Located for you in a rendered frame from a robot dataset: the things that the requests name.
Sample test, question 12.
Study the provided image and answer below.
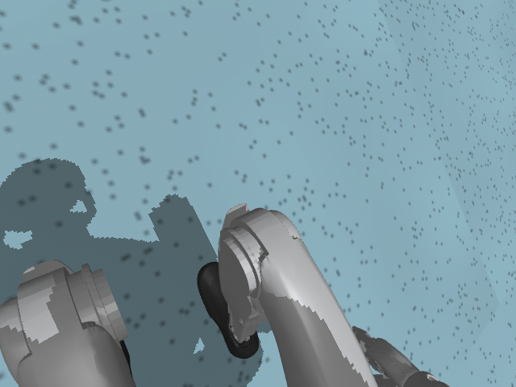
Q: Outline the right robot foot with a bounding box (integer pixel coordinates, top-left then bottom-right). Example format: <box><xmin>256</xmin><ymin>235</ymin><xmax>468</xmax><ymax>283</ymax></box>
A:
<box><xmin>197</xmin><ymin>262</ymin><xmax>259</xmax><ymax>359</ymax></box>

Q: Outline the right robot arm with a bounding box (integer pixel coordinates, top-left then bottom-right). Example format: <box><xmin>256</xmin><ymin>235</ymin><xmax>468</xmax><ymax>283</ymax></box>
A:
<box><xmin>403</xmin><ymin>371</ymin><xmax>450</xmax><ymax>387</ymax></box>

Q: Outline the right robot hand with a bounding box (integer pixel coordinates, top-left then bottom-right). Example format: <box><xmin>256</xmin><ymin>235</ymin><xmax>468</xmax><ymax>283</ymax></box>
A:
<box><xmin>352</xmin><ymin>326</ymin><xmax>420</xmax><ymax>387</ymax></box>

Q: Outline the left robot foot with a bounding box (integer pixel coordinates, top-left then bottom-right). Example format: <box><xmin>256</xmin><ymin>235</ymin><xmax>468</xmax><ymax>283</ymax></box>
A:
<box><xmin>120</xmin><ymin>340</ymin><xmax>135</xmax><ymax>383</ymax></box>

